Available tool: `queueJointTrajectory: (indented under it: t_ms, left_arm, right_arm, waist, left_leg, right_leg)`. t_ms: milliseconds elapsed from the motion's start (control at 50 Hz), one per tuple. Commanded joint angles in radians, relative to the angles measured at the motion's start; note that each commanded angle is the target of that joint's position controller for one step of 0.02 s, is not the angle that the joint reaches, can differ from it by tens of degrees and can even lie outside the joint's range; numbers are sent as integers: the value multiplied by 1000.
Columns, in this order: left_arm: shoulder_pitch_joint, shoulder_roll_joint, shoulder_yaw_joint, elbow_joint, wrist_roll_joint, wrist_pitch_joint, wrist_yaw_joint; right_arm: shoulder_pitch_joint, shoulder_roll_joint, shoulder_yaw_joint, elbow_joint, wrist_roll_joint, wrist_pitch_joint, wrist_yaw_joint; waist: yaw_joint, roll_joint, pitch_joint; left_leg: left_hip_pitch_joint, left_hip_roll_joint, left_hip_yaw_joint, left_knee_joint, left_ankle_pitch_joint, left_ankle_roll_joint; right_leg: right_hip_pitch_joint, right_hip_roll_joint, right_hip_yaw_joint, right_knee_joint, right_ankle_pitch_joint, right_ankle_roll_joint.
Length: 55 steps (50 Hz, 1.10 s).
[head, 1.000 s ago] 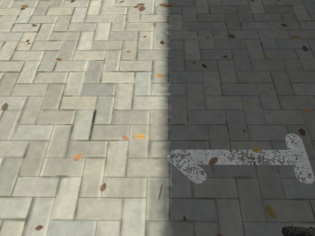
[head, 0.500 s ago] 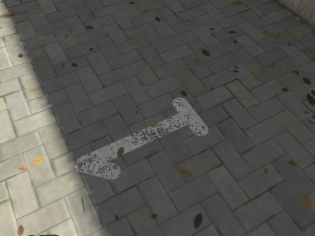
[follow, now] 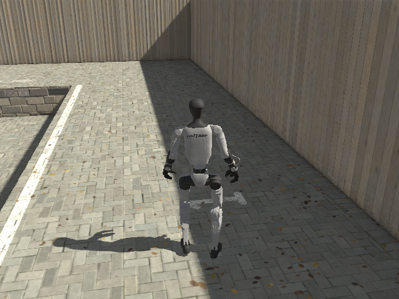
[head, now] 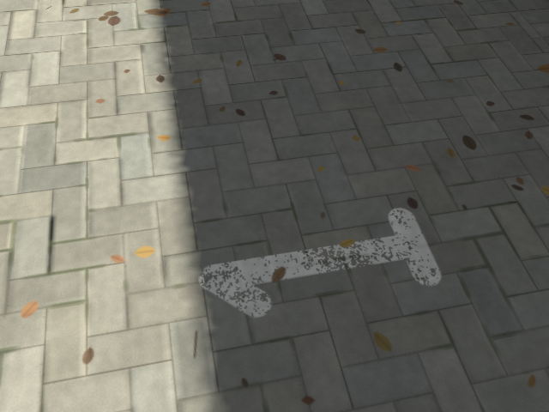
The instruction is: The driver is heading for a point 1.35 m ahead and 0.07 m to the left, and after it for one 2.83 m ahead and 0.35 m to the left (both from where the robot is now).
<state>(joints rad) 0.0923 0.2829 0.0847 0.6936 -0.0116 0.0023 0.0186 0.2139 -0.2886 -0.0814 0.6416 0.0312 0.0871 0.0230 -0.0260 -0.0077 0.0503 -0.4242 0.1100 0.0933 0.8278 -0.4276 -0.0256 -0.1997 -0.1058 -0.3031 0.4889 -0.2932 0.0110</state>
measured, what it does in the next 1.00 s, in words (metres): walks ahead: left foot, then right foot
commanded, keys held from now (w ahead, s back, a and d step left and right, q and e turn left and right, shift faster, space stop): w+q+shift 0.28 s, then w+e+shift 0.72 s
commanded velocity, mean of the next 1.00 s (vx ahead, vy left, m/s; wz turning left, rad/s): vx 0.83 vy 0.00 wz -0.04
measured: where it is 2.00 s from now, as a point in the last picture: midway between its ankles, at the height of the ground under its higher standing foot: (293, 122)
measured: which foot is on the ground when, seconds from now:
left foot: up 0.00-0.06, down 0.08-0.52, up 0.54-0.94, down 0.96-1.00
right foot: down 0.00-0.06, up 0.08-0.52, down 0.54-0.96, up 0.98-1.00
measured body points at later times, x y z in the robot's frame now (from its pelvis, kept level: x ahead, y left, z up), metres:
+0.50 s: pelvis +0.27 +0.09 -0.03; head +0.31 +0.13 +0.42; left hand +0.46 +0.38 -0.09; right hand +0.33 -0.19 -0.13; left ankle -0.02 +0.11 -0.73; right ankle +0.50 +0.05 -0.72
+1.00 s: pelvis +0.72 +0.22 -0.03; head +0.75 +0.22 +0.42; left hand +0.74 +0.51 -0.15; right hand +0.97 -0.02 -0.05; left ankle +0.85 +0.37 -0.74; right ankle +0.51 +0.08 -0.68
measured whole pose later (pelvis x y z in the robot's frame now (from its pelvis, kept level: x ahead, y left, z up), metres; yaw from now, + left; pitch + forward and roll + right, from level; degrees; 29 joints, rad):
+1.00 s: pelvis +0.72 +0.22 -0.03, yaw -6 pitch +2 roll +2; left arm 0.45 0.30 0.07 0.77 -0.05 -0.05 0.01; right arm 0.00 -0.26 -0.01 0.54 0.01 -0.15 0.00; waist 0.10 -0.04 0.03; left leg -0.52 -0.01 -0.09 0.63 -0.15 -0.06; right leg -0.11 0.09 0.28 0.95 -0.54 -0.06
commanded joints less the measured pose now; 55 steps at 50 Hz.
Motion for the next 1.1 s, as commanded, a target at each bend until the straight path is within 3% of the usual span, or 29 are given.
queueJointTrajectory:
  t_ms: [20,60,80,100,120,140,180,240,340,440,480,520,540,560,580,600,640,660,720,780,840,900,940,960,980,1000,1020,1060,1100]
  left_arm:
    - [-64,196,59,-53,-33,-31,-15]
    - [-113,122,41,-51,-21,-33,-21]
    - [-174,43,17,-81,-8,-39,-29]
    - [-243,14,3,-177,-12,-71,-28]
    - [-291,90,10,-192,-40,-111,-46]
    - [-260,111,13,-189,-46,-138,-61]
    - [-164,140,24,-134,5,-155,-63]
    - [-188,117,20,-121,12,-144,-66]
    - [-293,34,-19,-129,-5,-139,-87]
    - [-349,66,-20,-152,-28,-146,-113]
    - [-254,107,-4,-142,-32,-137,-106]
    - [108,180,29,-62,-49,-109,-82]
    - [361,210,39,-7,-45,-87,-66]
    - [430,277,49,23,-26,-97,-71]
    - [434,181,38,32,-19,-103,-66]
    - [381,164,32,25,0,-107,-54]
    - [296,136,18,8,10,-118,-57]
    - [255,108,4,-4,21,-122,-53]
    - [225,87,-4,-11,-14,-113,-40]
    - [222,120,5,-18,-30,-109,-12]
    - [299,161,22,5,-44,-100,-1]
    - [343,139,23,21,-53,-82,3]
    - [330,139,21,20,-26,-66,-8]
    - [294,79,-3,-14,11,-63,-17]
    - [477,-73,-50,-59,-37,-78,-24]
    - [443,2,-56,-59,-77,-75,-12]
    - [316,77,-38,-62,-67,-68,-6]
    - [152,96,-29,-99,-17,-63,-16]
    - [142,63,-27,-122,-36,-39,-33]
  right_arm:
    - [61,-99,-33,-50,11,-22,13]
    - [281,-121,-54,71,9,-37,-3]
    - [452,-204,-85,118,6,-52,-16]
    - [374,-296,-79,43,-6,-109,-1]
    - [289,-225,-61,4,-6,-146,10]
    - [249,-187,-43,-6,-4,-164,6]
    - [189,-142,-20,-24,0,-155,-9]
    - [220,-139,-11,-32,-13,-151,-46]
    - [288,-112,3,30,-10,-150,-69]
    - [329,-128,8,99,-7,-156,-53]
    - [316,-166,2,114,-36,-151,-53]
    - [241,-194,-3,112,-71,-136,-58]
    - [186,-188,4,80,-89,-142,-64]
    - [305,-5,49,41,-70,-168,-38]
    - [211,-103,49,30,-17,-214,-20]
    - [84,-133,43,-16,24,-242,-11]
    - [-41,-103,58,-50,-17,-273,-14]
    - [-28,-92,58,-50,-30,-268,-13]
    - [-14,-77,62,-57,-47,-244,-15]
    - [-192,-38,85,-132,-65,-251,-9]
    - [-257,-49,68,-154,-36,-249,-10]
    - [-262,-107,35,-158,-2,-245,-23]
    - [-53,-164,-11,-128,9,-248,-31]
    - [191,-200,-27,-98,6,-238,-43]
    - [283,-307,-43,-54,-38,-228,-30]
    - [263,-245,-38,-51,-30,-221,-17]
    - [196,-163,-23,-59,-24,-212,-25]
    - [140,-114,-9,-25,-49,-195,-29]
    - [82,-60,5,8,-53,-201,-30]
  waist:
    - [-37,-109,-84]
    - [-126,34,-59]
    - [-197,299,-27]
    - [-128,409,39]
    - [-130,217,38]
    - [-81,182,51]
    - [-13,74,50]
    - [-13,47,48]
    - [-72,150,83]
    - [-91,183,112]
    - [-28,231,-9]
    - [168,237,-209]
    - [272,138,-328]
    - [130,-289,-454]
    - [197,-278,-485]
    - [189,-200,-294]
    - [96,76,-128]
    - [41,70,-91]
    - [-22,19,25]
    - [22,1,111]
    - [76,-37,51]
    - [75,-66,23]
    - [-58,-81,-116]
    - [-173,-58,-301]
    - [-62,418,-513]
    - [-77,464,-466]
    - [-108,314,-284]
    - [-90,70,-93]
    - [-25,117,-27]
  left_leg:
    - [118,-10,60,-107,-24,85]
    - [375,-103,117,-242,-27,153]
    - [555,35,-199,-382,-145,259]
    - [580,211,-874,-619,-364,437]
    - [593,290,-917,-718,-400,452]
    - [582,278,-845,-702,-324,419]
    - [494,189,-638,-657,-187,345]
    - [415,101,-495,-683,-9,303]
    - [292,31,-292,-735,218,238]
    - [526,97,-197,-692,583,194]
    - [627,111,-151,-541,1147,169]
    - [555,104,-74,-136,1569,139]
    - [227,87,-97,202,1330,113]
    - [-226,-156,-176,674,191,24]
    - [-334,-185,-280,746,35,48]
    - [-417,-127,-297,731,72,71]
    - [-301,-77,-277,546,115,94]
    - [-236,-55,-283,484,133,91]
    - [-222,-24,-246,305,100,40]
    - [-56,-56,-161,-44,349,-16]
    - [191,-112,-172,-231,621,-51]
    - [170,-109,-214,-331,500,-49]
    - [366,-106,-189,-313,345,-1]
    - [673,20,-281,-216,183,54]
    - [1008,317,-893,-414,-232,242]
    - [957,339,-1109,-546,-537,235]
    - [824,287,-928,-555,-422,193]
    - [557,210,-601,-537,-6,163]
    - [408,166,-427,-574,131,154]
  right_leg:
    - [1,-292,225,-257,-374,-140]
    - [-157,-173,91,11,-397,-78]
    - [-441,-66,10,534,-342,-17]
    - [-851,138,227,802,-374,20]
    - [-932,82,371,847,-266,-9]
    - [-929,55,391,809,-166,-30]
    - [-808,22,388,661,7,-21]
    - [-682,68,354,475,195,30]
    - [-470,121,258,150,451,55]
    - [-503,116,197,-18,392,-52]
    - [-377,184,140,25,306,-107]
    - [29,237,123,87,260,-168]
    - [441,133,308,195,152,-206]
    - [761,-128,965,66,-345,-425]
    - [781,-159,1266,-195,-536,-418]
    - [659,-153,1155,-220,-463,-370]
    - [290,-71,969,-254,-176,-339]
    - [163,-27,903,-282,-111,-345]
    - [-41,15,814,-338,-43,-368]
    - [-299,104,667,-360,39,-311]
    - [-338,100,687,-328,-19,-238]
    - [-110,74,746,-186,15,-193]
    - [-36,100,707,122,322,-131]
    - [-182,128,654,440,306,-96]
    - [-500,236,535,848,-250,-53]
    - [-652,129,495,1002,-192,-58]
    - [-712,92,451,1033,-106,-58]
    - [-663,20,415,952,-27,-65]
    - [-596,-34,423,891,-22,-68]
Velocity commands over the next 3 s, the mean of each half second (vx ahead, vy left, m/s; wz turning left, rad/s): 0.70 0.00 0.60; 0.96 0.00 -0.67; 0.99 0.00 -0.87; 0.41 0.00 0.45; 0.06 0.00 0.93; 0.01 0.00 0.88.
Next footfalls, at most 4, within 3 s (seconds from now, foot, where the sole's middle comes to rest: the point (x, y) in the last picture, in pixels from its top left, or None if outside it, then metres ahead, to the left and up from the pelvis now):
0.08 left None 0.02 0.12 -0.77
0.54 right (235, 378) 0.53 0.08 -0.77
0.96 left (134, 250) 0.89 0.37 -0.77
1.42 right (266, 168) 1.21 -0.01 -0.77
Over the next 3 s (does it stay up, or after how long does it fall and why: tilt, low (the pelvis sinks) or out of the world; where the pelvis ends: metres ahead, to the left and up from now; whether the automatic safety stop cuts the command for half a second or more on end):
stays up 1.49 -0.13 0.01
